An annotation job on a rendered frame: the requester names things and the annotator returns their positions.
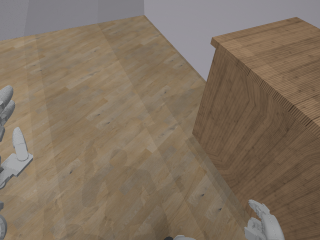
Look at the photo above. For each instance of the counter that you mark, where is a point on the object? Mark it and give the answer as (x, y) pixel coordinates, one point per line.
(259, 121)

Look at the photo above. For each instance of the right robot hand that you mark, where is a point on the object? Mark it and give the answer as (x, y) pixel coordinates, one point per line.
(266, 229)

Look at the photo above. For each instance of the left robot hand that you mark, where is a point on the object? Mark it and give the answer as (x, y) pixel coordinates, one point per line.
(15, 163)

